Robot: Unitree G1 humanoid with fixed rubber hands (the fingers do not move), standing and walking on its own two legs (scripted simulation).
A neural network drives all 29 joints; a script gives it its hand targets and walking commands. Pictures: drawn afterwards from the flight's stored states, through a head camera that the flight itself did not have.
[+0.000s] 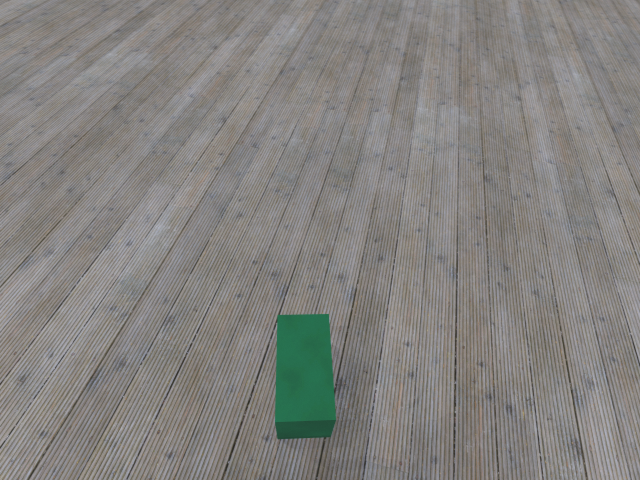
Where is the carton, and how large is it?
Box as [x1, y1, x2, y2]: [275, 314, 335, 438]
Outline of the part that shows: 328,314 302,314 277,316 275,424 278,438 330,436 335,421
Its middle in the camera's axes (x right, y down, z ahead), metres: -0.05 +0.40 +1.14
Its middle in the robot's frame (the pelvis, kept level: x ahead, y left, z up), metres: +0.47 +0.01 -0.67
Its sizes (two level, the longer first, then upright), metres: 0.300 0.155 0.194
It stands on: the floor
